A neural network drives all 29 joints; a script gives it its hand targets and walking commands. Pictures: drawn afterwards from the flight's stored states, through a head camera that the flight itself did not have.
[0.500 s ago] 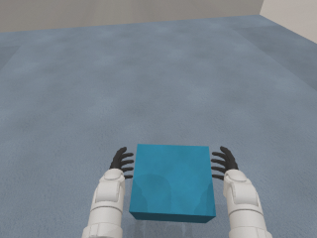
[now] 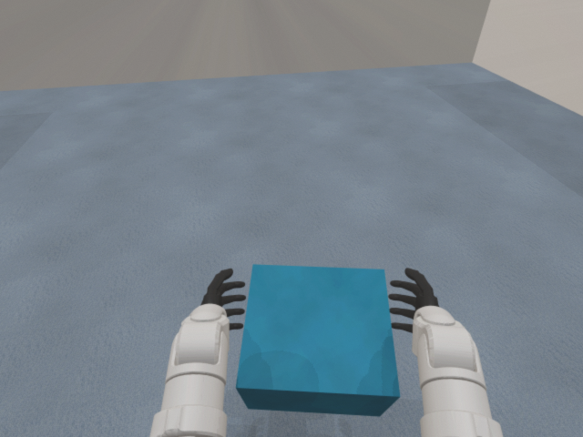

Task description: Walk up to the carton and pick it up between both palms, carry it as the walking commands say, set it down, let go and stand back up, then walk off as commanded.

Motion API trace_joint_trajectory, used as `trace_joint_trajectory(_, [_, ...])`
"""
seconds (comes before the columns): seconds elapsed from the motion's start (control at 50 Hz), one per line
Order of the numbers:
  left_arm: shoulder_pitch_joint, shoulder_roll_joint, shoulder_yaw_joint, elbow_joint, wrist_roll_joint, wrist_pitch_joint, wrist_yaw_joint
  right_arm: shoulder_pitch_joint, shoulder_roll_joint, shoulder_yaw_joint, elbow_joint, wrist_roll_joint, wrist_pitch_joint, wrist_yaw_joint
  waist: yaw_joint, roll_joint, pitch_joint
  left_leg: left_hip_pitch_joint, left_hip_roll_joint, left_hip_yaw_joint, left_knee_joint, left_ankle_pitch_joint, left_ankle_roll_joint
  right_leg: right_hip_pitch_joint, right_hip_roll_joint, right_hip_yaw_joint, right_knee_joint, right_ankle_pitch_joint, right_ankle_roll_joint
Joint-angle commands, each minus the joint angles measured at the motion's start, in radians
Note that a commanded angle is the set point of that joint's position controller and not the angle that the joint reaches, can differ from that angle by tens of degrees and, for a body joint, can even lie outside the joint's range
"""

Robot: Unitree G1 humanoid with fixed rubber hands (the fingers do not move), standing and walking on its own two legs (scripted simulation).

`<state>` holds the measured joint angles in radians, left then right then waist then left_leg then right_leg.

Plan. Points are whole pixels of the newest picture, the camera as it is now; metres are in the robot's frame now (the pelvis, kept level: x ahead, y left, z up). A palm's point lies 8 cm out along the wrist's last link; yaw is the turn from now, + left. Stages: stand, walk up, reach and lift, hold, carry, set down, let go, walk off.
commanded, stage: reach and lift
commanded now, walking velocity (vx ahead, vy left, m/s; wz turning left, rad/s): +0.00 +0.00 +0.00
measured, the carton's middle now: (315, 339) +0.31 -0.01 -0.04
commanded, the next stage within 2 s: hold in 0.62 s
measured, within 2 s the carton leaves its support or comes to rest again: neither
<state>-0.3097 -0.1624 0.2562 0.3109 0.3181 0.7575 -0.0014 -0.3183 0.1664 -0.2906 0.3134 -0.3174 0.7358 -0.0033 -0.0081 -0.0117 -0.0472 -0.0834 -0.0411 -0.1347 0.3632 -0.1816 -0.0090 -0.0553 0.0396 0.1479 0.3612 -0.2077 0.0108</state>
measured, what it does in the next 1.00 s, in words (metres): stands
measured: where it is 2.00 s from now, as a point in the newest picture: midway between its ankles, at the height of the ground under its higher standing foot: outside the picture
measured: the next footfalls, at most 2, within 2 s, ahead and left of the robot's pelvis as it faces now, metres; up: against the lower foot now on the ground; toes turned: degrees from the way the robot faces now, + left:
none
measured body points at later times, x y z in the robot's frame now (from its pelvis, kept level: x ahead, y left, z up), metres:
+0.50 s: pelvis +0.00 +0.00 +0.00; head -0.05 +0.00 +0.45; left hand +0.30 +0.15 +0.04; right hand +0.31 -0.16 +0.05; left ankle +0.02 +0.13 -0.75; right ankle +0.00 -0.13 -0.75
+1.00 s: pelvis +0.00 +0.00 +0.00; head -0.06 +0.00 +0.45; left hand +0.29 +0.15 +0.04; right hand +0.30 -0.16 +0.05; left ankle +0.02 +0.13 -0.75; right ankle +0.00 -0.13 -0.75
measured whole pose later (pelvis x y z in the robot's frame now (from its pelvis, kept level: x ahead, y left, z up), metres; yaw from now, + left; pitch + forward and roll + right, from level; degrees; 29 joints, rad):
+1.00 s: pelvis +0.00 +0.00 +0.00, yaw +0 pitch -6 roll +0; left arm -0.26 -0.15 0.22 0.24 0.30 0.78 0.00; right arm -0.27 0.15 -0.24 0.26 -0.29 0.75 0.01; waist 0.00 -0.01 -0.03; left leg -0.07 -0.04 -0.13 0.34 -0.17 -0.01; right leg -0.05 0.04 0.14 0.35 -0.20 0.01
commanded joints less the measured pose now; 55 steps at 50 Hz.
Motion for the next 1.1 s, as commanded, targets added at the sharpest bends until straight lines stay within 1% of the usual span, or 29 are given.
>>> trace_joint_trajectory(0.0, [-0.598, -0.917, -0.548, -0.043, -0.308, -0.053, -0.283, -0.529, 0.950, 0.546, 0.018, 0.293, -0.024, 0.291, 0.003, 0.013, -0.202, 0.068, -0.049, 0.073, -0.051, 0.111, -0.018, -0.002, 0.054, -0.078, -0.057, 0.129, 0.010])
trace_joint_trajectory(0.24, [-0.563, -0.922, -0.558, -0.064, -0.310, -0.051, -0.274, -0.503, 0.930, 0.559, -0.008, 0.292, -0.029, 0.294, 0.003, 0.012, -0.219, 0.089, -0.052, 0.070, -0.056, 0.163, -0.023, 0.008, 0.056, -0.077, -0.057, 0.172, 0.010])
trace_joint_trajectory(0.56, [-0.496, -0.894, -0.585, -0.136, -0.324, -0.042, -0.269, -0.435, 0.926, 0.596, -0.071, 0.306, -0.018, 0.283, 0.007, 0.003, -0.217, 0.104, -0.061, 0.070, -0.064, 0.203, -0.019, 0.027, 0.055, -0.070, -0.061, 0.229, 0.014])
trace_joint_trajectory(0.74, [-0.486, -0.888, -0.593, -0.153, -0.327, -0.036, -0.271, -0.421, 0.927, 0.604, -0.083, 0.310, -0.013, 0.281, 0.006, 0.002, -0.204, 0.099, -0.062, 0.071, -0.066, 0.179, -0.017, 0.023, 0.053, -0.069, -0.064, 0.207, 0.011])
trace_joint_trajectory(1.08, [-0.505, -0.902, -0.586, -0.129, -0.323, -0.036, -0.277, -0.447, 0.929, 0.593, -0.067, 0.310, -0.015, 0.287, 0.002, 0.008, -0.189, 0.087, -0.056, 0.070, -0.063, 0.122, -0.015, 0.000, 0.050, -0.071, -0.062, 0.139, 0.000])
